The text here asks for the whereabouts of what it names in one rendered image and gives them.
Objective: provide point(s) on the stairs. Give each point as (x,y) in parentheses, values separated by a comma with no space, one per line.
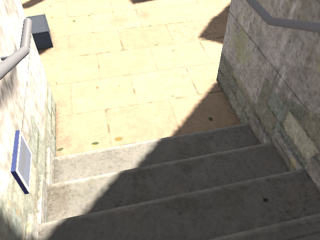
(217,184)

